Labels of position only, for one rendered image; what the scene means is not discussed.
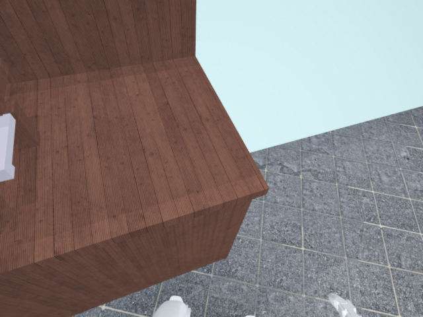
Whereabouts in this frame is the counter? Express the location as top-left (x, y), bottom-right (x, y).
top-left (0, 0), bottom-right (269, 317)

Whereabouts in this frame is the robot right hand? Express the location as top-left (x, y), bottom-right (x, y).
top-left (328, 293), bottom-right (362, 317)

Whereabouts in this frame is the robot left shin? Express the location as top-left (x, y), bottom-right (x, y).
top-left (169, 296), bottom-right (183, 302)

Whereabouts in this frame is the tap lever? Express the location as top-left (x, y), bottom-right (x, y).
top-left (0, 113), bottom-right (16, 182)

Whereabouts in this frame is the left robot thigh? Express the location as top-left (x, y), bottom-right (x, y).
top-left (152, 300), bottom-right (191, 317)

